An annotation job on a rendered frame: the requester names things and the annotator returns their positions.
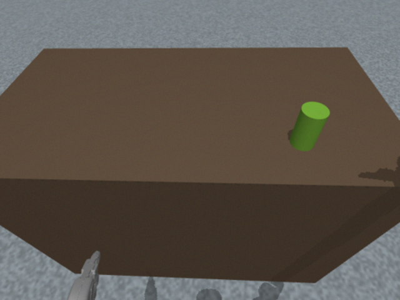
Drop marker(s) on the can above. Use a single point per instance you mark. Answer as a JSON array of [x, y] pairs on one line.
[[310, 122]]

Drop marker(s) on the left robot hand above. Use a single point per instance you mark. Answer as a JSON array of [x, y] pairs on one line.
[[85, 287]]

